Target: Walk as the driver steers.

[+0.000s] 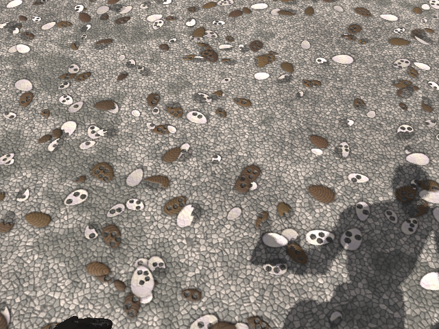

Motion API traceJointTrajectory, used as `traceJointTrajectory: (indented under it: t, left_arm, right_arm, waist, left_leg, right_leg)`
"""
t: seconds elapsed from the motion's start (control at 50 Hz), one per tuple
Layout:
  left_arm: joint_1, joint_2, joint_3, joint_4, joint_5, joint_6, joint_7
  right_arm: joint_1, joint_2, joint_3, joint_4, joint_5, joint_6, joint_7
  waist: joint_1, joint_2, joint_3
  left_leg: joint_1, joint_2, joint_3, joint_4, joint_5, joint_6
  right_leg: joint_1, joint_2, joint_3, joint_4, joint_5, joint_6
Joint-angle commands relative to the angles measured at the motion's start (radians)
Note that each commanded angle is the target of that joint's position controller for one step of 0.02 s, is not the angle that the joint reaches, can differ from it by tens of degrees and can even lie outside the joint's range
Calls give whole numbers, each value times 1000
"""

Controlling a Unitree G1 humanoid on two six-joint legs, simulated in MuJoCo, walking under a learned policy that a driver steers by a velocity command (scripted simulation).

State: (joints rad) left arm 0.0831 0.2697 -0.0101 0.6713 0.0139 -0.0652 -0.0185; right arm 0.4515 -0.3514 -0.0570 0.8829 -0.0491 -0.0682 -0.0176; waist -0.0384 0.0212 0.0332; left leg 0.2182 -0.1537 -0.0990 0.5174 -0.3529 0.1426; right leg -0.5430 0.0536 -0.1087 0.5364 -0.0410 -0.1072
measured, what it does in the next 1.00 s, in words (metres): walks ahead, turning right: left foot, then right foot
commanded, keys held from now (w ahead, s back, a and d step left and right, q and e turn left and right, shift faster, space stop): w+e+shift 0.82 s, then e+shift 0.12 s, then q+shift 0.06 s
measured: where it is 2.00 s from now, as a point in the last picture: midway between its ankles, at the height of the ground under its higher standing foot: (328, 141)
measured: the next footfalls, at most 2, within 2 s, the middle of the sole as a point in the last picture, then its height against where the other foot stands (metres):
left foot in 0.40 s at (189, 276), level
right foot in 0.82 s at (291, 195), level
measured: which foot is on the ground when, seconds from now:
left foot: down 0.00-0.00, up 0.02-0.38, down 0.40-0.82, up 0.84-1.00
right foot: down 0.00-0.38, up 0.40-0.80, down 0.82-1.00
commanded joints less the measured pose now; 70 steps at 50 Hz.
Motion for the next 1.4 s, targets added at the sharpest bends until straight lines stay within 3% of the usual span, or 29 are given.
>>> traceJointTrajectory:
  t: [0.02, 0.04, 0.08, 0.16, 0.22, 0.32, 0.36, 0.4, 0.42, 0.44, 0.48, 0.56, 0.72, 0.8, 0.82, 0.84, 0.86, 0.88, 0.94, 0.96, 1.0, 1.06, 1.14, 1.2, 1.22, 1.24, 1.26, 1.3, 1.4]
  left_arm:
    - [512, 324, 117, 127, 19, 19, 17]
    - [371, 212, 110, 81, 12, 20, 1]
    - [346, 130, 91, 110, 2, 13, -4]
    - [350, 160, 88, 152, -3, -20, 7]
    - [318, 181, 105, 128, -8, -29, 6]
    - [400, 222, 130, 147, -29, -27, -2]
    - [409, 257, 139, 154, -17, -21, 5]
    - [337, 196, 123, 117, -11, -35, 3]
    - [419, 24, 81, 72, -50, -35, 12]
    - [380, 86, 75, 49, -36, -19, 15]
    - [204, 134, 88, 53, -1, 4, -1]
    - [113, 45, 70, -5, 17, 56, -43]
    - [-135, 59, 25, -127, 19, 62, -88]
    - [241, 153, 65, -6, 24, 49, -63]
    - [426, 208, 100, 64, 14, 43, -35]
    - [367, 269, 119, 76, 2, 48, -2]
    - [328, 398, 152, 27, 26, 69, 5]
    - [336, 360, 156, 5, 10, 70, 13]
    - [198, 241, 122, 11, -8, 49, 30]
    - [84, 162, 104, -79, -34, 1, 11]
    - [9, 130, 88, -53, -52, -23, 14]
    - [152, 110, 83, 29, -34, -8, 53]
    - [246, 119, 78, 95, -15, 2, 51]
    - [123, 151, 91, 51, -3, 19, 60]
    - [92, 132, 88, 17, 10, 23, 64]
    - [310, 26, 64, 16, 33, 26, 48]
    - [384, 84, 58, 10, 1, 29, 28]
    - [146, 158, 79, -28, -9, 54, 33]
    - [119, 87, 76, -38, 6, 66, 55]
  right_arm:
    - [5, 13, 11, -163, 42, -35, 20]
    - [-87, -52, 26, -155, 8, -47, 12]
    - [-243, -69, 35, -198, -8, -60, 26]
    - [-309, -13, 71, -277, -41, -8, 40]
    - [-488, 3, 95, -351, -5, -14, 61]
    - [-534, -19, 81, -356, 15, -19, 48]
    - [-385, -76, 49, -312, 13, -29, 26]
    - [7, -189, -7, -246, -11, -39, -13]
    - [39, -256, -25, -237, -50, -32, -16]
    - [-26, -239, -39, -228, -19, -17, -13]
    - [-144, -66, -3, -223, -8, -18, -2]
    - [-65, 22, 19, -118, 20, -43, 12]
    - [-63, -64, 5, -63, 24, -69, 7]
    - [-73, -192, -25, -103, 18, -27, -23]
    - [-102, -179, -26, -112, 7, -12, -13]
    - [-86, -36, 4, -125, -5, -12, 13]
    - [-52, -61, 7, -248, 27, -18, 4]
    - [-149, -98, 11, -270, 21, -39, 1]
    - [-136, -88, 18, -245, 4, -24, -2]
    - [-133, -131, -17, -250, 57, -52, -13]
    - [-145, -82, -13, -248, 49, -48, -18]
    - [-272, 78, 39, -265, 26, -76, 6]
    - [-368, 12, 14, -292, 58, -73, 51]
    - [-120, -98, -46, -238, 52, -67, 67]
    - [1, -133, -57, -218, 50, -63, 63]
    - [-71, -166, -43, -260, 22, -57, 61]
    - [-130, -162, -46, -306, 11, -44, 57]
    - [-252, -82, -34, -361, 48, 7, 35]
    - [-286, -85, -39, -374, 55, 46, 10]
  waist:
    - [115, -491, -338]
    - [141, -162, -253]
    - [97, 63, -85]
    - [-2, -4, 69]
    - [34, -32, 117]
    - [106, -63, 25]
    - [37, -58, -102]
    - [-156, 17, -329]
    - [-78, 276, -456]
    - [-57, 296, -423]
    - [-54, 63, -139]
    - [13, 104, -29]
    - [62, 13, 101]
    - [260, 88, -110]
    - [326, 41, -187]
    - [211, -186, -122]
    - [149, -272, -294]
    - [177, -65, -283]
    - [12, 95, 11]
    - [-15, 148, -49]
    - [-53, 119, -7]
    - [59, 15, -75]
    - [119, -101, -61]
    - [-50, -117, -146]
    - [-105, -12, -193]
    - [49, 261, -294]
    - [50, 214, -457]
    - [6, -50, -225]
    - [64, 31, -112]
  left_leg:
    - [-916, -47, 16, 1118, -135, -135]
    - [-995, 58, -50, 1074, 3, -91]
    - [-932, 150, -43, 904, 87, -87]
    - [-881, 228, 3, 645, 22, -147]
    - [-705, 233, 74, 275, 262, -184]
    - [-539, 170, 100, 28, 439, -167]
    - [-368, 117, 110, -9, 265, -146]
    - [71, 359, -103, 10, -106, -101]
    - [277, 667, -600, -140, -354, -24]
    - [198, 657, -791, -258, -491, 22]
    - [-70, 530, -391, -243, -185, -20]
    - [-206, 447, -38, -261, 323, -78]
    - [-308, 347, 370, -345, 993, -145]
    - [-322, 431, 340, 254, 1508, -155]
    - [-477, 385, 331, 579, 1131, -145]
    - [-755, 195, 320, 976, -74, -157]
    - [-1054, 109, 148, 1239, -200, -198]
    - [-1118, 161, 29, 1179, -100, -191]
    - [-935, 245, 30, 902, -70, -211]
    - [-867, 227, -43, 887, -85, -227]
    - [-789, 288, 18, 607, -28, -241]
    - [-586, 185, 148, 218, 474, -213]
    - [-569, 127, 132, 7, 664, -139]
    - [-412, 71, 146, -15, 553, -91]
    - [-274, 169, 25, -32, 827, -53]
    - [-7, 417, -390, 29, 1164, 127]
    - [72, 510, -699, -101, 803, 224]
    - [-234, 393, -560, -198, 157, 135]
    - [-511, 212, -394, -249, 175, 38]
  right_leg:
    - [1018, -364, 960, -147, -388, -315]
    - [906, -344, 996, -255, -501, -306]
    - [599, -282, 783, -299, -437, -242]
    - [251, -159, 587, -376, -292, -221]
    - [61, -86, 475, -459, -181, -178]
    - [296, -104, 471, -348, 195, -87]
    - [398, -91, 447, -76, 473, -44]
    - [165, -9, 365, 472, 195, -15]
    - [-117, 69, 262, 787, -493, 6]
    - [-248, 1, 217, 892, -392, -9]
    - [-267, -94, 185, 811, -240, -4]
    - [-267, -151, 163, 758, -234, 11]
    - [-43, -56, -82, 277, 51, -44]
    - [438, 63, -39, 212, -81, -136]
    - [709, 54, 48, 143, -84, -167]
    - [792, -97, 254, 126, 6, -196]
    - [1036, -300, 764, -13, 152, -405]
    - [984, -318, 850, -150, 145, -384]
    - [480, -230, 595, -209, 505, -299]
    - [406, -233, 630, -243, 440, -306]
    - [217, -187, 445, -233, 491, -233]
    - [149, -16, 202, -189, 477, -125]
    - [309, -87, 200, -150, 322, -50]
    - [392, -92, 157, 188, 540, 28]
    - [292, -22, 116, 520, 272, 75]
    - [-13, 121, 140, 904, -650, 149]
    - [-108, 102, 288, 1040, -583, 155]
    - [-169, 29, 268, 953, -406, 131]
    - [-41, 9, 245, 537, -318, 141]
